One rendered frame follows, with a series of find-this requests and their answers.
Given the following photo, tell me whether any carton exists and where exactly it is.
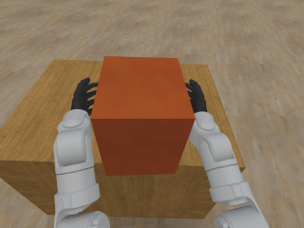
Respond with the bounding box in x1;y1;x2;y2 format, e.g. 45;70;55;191
90;56;196;176

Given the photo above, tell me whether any pedestal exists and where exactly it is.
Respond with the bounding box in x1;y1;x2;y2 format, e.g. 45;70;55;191
0;59;246;219

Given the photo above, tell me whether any left robot forearm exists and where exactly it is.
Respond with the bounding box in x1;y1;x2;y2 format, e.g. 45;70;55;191
53;109;101;228

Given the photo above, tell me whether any left robot hand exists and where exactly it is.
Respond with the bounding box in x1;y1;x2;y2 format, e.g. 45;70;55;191
70;77;99;116

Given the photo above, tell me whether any robot right upper arm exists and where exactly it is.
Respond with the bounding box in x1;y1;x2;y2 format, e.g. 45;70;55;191
214;205;268;228

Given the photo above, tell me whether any right robot hand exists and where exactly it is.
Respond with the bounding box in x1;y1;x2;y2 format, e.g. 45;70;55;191
185;79;208;114

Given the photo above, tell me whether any right robot forearm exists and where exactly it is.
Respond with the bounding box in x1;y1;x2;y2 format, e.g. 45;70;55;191
188;111;270;228

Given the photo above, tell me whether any robot left upper arm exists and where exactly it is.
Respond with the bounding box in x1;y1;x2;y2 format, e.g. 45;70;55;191
57;211;110;228

